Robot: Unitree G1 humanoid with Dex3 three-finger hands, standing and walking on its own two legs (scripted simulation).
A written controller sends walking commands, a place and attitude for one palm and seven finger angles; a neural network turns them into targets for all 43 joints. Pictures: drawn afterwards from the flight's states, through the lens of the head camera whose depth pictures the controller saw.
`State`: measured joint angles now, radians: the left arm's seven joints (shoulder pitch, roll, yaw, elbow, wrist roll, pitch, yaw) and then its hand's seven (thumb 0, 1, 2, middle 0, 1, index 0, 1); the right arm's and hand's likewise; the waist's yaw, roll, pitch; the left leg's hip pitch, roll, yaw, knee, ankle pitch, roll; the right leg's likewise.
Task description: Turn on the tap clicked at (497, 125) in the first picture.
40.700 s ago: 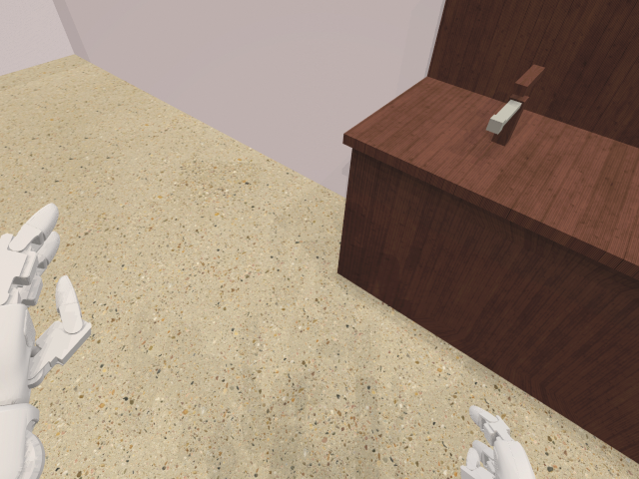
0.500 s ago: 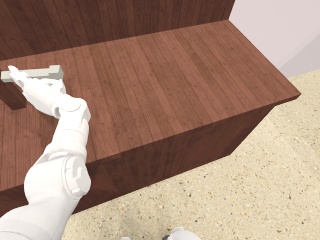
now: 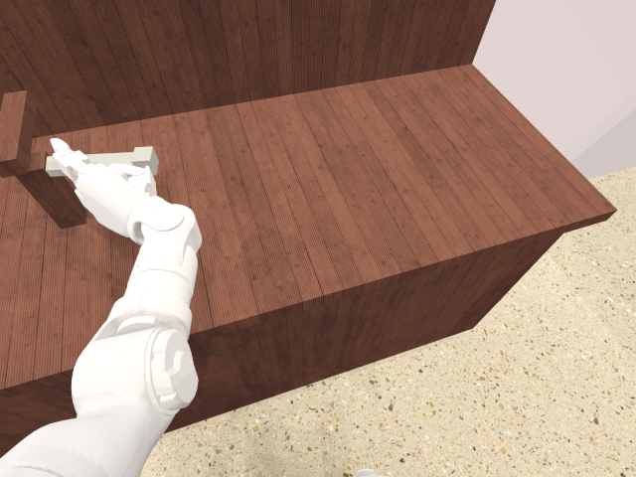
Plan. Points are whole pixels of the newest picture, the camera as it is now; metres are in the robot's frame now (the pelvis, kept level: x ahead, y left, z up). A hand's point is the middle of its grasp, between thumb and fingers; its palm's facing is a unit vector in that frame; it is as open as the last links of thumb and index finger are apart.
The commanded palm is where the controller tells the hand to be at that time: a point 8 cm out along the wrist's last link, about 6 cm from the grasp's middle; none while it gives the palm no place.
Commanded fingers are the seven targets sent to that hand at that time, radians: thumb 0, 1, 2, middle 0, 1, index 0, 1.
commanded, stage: lift the hand up off the lever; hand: left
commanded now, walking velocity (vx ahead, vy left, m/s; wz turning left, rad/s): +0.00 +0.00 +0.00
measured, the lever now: (145, 161) +0.52 +0.22 +0.08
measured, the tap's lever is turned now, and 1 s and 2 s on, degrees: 78 78 78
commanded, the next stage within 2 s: draw the hand back beside the body in 1.66 s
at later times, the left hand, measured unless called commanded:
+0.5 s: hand (147, 166) +0.47 +0.20 +0.12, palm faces +0.81 -0.58 -0.08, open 7.8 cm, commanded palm +0.41 +0.21 +0.13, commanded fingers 0.00 0.90 0.90 -0.15 -0.15 -0.15 -0.15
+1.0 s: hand (128, 159) +0.47 +0.21 +0.14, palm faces +0.82 -0.57 -0.08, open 7.8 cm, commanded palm +0.41 +0.23 +0.15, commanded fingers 0.00 0.90 0.90 -0.15 -0.15 -0.15 -0.15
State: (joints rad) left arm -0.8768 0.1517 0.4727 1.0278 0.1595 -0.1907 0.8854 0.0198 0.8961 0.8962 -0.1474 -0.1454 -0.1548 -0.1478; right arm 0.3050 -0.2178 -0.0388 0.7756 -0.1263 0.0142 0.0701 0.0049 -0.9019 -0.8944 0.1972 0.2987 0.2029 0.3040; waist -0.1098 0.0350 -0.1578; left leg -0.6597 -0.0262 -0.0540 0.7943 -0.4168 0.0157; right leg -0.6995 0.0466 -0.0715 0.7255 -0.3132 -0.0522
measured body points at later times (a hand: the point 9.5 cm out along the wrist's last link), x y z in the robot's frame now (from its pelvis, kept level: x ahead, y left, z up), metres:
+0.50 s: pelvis +0.00 -0.01 +0.01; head +0.05 -0.02 +0.45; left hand +0.42 +0.22 +0.13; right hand +0.05 -0.26 -0.13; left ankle -0.03 +0.11 -0.71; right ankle +0.02 -0.09 -0.71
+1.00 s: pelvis -0.01 -0.02 +0.01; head +0.04 -0.02 +0.46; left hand +0.42 +0.24 +0.15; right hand +0.05 -0.28 -0.12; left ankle -0.03 +0.11 -0.71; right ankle +0.02 -0.09 -0.71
